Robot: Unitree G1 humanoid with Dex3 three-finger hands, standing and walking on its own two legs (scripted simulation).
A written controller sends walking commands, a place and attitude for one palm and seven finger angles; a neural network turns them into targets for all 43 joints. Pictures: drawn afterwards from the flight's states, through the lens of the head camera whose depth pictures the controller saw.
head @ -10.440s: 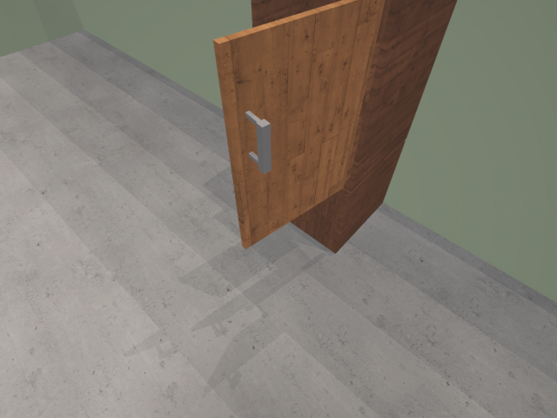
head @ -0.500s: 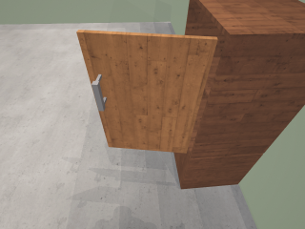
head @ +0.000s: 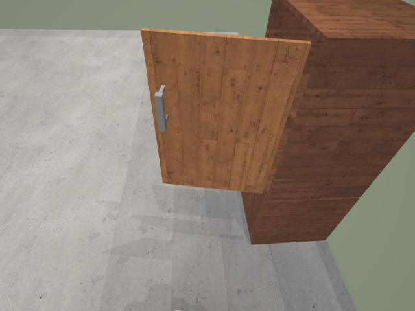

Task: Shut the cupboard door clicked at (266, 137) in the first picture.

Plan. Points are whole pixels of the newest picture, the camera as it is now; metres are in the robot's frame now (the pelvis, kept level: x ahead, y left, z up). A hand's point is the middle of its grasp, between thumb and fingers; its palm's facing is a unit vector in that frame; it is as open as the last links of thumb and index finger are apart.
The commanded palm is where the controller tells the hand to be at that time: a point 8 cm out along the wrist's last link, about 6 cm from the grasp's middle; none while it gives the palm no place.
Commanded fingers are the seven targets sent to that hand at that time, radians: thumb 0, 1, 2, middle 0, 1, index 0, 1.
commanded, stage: come to a stop and stand still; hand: left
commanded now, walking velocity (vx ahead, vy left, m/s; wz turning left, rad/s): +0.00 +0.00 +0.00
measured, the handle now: (162, 108) +0.62 +0.17 +0.05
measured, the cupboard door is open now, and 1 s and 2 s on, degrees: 80 80 80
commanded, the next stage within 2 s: look again from close up in 0.54 s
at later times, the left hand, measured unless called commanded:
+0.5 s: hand out of the picture -0.03 +0.23 -0.18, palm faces +0.02 -0.99 -0.14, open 7.4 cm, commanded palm none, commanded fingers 0.00 0.90 0.90 -0.20 -0.30 -0.20 -0.30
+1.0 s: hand out of the picture -0.02 +0.20 -0.17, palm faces +0.01 -0.99 -0.15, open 7.4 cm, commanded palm none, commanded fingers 0.00 0.90 0.90 -0.20 -0.30 -0.20 -0.30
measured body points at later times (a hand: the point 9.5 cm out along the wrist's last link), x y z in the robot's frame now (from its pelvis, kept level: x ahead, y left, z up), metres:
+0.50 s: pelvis -0.03 +0.06 +0.01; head -0.03 +0.09 +0.46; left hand -0.03 +0.28 -0.17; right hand -0.01 -0.17 -0.13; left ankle +0.00 +0.11 -0.73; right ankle +0.02 -0.11 -0.73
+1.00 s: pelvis +0.00 +0.04 +0.01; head +0.01 +0.05 +0.46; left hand -0.02 +0.25 -0.16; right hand +0.01 -0.19 -0.14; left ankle +0.00 +0.11 -0.73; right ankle +0.02 -0.12 -0.73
